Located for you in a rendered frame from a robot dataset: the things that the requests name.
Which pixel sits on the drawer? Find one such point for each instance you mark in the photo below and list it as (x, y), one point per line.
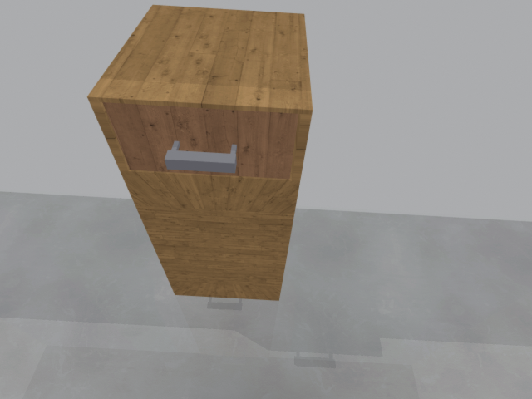
(265, 140)

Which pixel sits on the handle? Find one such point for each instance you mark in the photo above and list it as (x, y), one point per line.
(200, 161)

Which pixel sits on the cabinet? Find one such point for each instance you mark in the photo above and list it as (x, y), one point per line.
(219, 236)

